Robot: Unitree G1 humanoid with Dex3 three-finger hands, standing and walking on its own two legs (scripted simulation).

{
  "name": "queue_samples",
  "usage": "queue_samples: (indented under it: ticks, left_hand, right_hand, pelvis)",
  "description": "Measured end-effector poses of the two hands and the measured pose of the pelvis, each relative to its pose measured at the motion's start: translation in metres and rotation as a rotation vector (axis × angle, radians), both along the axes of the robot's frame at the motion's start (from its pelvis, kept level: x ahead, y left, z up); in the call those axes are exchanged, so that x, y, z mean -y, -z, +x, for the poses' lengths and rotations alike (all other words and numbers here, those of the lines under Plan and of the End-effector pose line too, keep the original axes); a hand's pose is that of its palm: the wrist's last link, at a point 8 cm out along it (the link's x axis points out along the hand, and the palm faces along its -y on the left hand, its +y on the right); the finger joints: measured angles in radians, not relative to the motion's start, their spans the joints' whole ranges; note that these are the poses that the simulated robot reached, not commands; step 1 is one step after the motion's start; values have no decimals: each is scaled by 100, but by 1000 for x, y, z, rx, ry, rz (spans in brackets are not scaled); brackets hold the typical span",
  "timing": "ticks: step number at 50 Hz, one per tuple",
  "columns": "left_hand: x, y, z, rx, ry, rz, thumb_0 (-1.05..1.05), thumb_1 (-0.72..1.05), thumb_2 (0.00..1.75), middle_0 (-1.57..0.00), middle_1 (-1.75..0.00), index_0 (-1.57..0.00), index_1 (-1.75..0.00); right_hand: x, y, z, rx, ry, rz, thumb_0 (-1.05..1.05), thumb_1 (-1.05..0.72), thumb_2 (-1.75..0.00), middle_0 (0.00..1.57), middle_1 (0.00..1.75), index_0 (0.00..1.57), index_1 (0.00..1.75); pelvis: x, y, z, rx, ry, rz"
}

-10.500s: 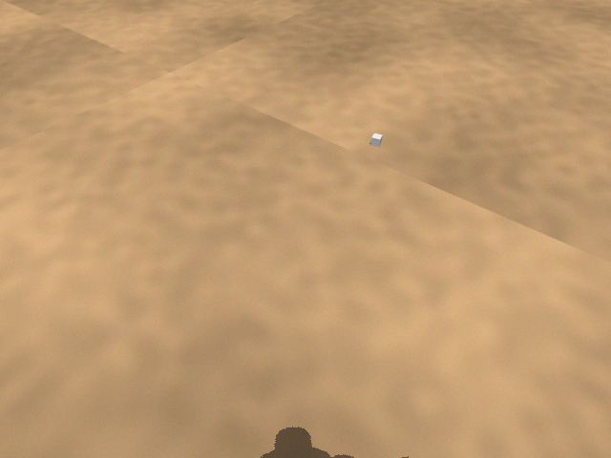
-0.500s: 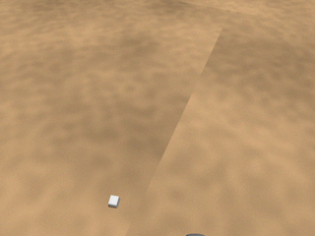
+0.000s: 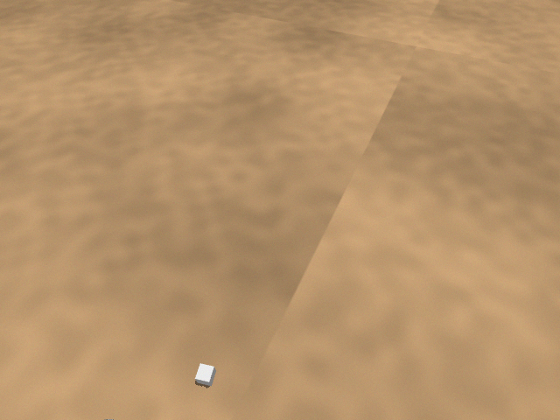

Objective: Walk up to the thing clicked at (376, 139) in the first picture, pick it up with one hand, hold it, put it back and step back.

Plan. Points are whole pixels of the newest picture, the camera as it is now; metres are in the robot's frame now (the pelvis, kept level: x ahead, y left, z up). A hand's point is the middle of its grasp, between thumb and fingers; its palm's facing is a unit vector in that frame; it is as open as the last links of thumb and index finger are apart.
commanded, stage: walk up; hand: left
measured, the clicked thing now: (205, 374) +0.41 +0.25 -0.75
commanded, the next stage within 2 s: none
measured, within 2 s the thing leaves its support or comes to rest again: neither
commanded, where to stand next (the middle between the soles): +0.02 +0.02 m, yaw -1 degrees
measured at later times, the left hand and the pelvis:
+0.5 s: hand out of the picture +0.05 +0.25 -0.16, palm faces +0.02 -0.94 -0.33, open 7.4 cm; pelvis -0.01 +0.00 +0.00, yaw +0 degrees
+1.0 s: hand out of the picture +0.07 +0.31 -0.18, palm faces +0.00 -0.93 -0.38, open 7.4 cm; pelvis -0.07 +0.04 -0.03, yaw +1 degrees
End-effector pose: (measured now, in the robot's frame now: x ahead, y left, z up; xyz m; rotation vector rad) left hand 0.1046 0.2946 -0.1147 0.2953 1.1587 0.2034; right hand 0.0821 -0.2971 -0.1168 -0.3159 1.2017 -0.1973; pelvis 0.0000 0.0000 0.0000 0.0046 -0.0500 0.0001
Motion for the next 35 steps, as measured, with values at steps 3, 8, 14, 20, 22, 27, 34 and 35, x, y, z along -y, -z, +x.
queue_samples:
  ticks: [3,8,14,20,22,27,34,35]
  left_hand:
    - [-2,0,-13,-25,-15,4,1,90,90,-20,-30,-21,-30]
    - [-4,1,-34,-66,-37,8,1,90,90,-20,-30,-21,-30]
    - [-3,3,-53,-103,-55,8,1,90,90,-20,-30,-21,-30]
    - [0,4,-60,-113,-59,4,1,90,90,-20,-30,-21,-30]
    - [0,4,-60,-110,-58,2,1,90,90,-20,-30,-21,-30]
    - [2,3,-55,-94,-50,1,1,90,90,-20,-30,-21,-30]
    - [3,1,-45,-67,-35,3,1,90,90,-20,-30,-21,-30]
    - [3,1,-44,-63,-35,3,1,90,90,-20,-30,-21,-30]
  right_hand:
    - [1,-1,0,1,-3,1,1,-91,-90,21,30,20,30]
    - [1,1,-1,-7,-9,8,1,-91,-90,21,30,20,30]
    - [-2,4,-6,-22,-10,22,1,-91,-90,21,30,20,30]
    - [-3,6,-12,-36,-7,29,1,-91,-90,21,30,20,30]
    - [-4,6,-14,-39,-4,30,1,-91,-90,21,30,20,30]
    - [-3,7,-19,-41,3,30,1,-91,-90,21,30,20,30]
    - [-1,6,-24,-41,11,27,1,-91,-90,21,30,20,30]
    - [0,7,-25,-42,13,27,1,-91,-90,21,30,20,30]
  pelvis:
    - [1,-1,-2,1,-1,0]
    - [2,-2,-4,-1,-1,-1]
    - [3,-2,-7,-3,-1,-3]
    - [3,-2,-9,-5,1,-2]
    - [3,-2,-9,-5,2,-2]
    - [3,-2,-10,-4,1,-1]
    - [4,-2,-12,-4,3,0]
    - [4,-1,-13,-6,2,0]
